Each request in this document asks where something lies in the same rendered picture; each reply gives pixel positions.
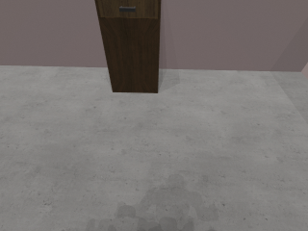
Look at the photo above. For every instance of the cabinet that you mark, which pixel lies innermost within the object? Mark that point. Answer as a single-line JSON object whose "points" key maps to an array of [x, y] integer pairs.
{"points": [[132, 50]]}

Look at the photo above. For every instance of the drawer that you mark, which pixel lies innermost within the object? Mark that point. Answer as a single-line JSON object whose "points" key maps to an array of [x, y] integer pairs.
{"points": [[144, 8]]}

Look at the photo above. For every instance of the handle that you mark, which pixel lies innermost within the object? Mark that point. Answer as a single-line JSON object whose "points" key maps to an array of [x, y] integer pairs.
{"points": [[127, 9]]}

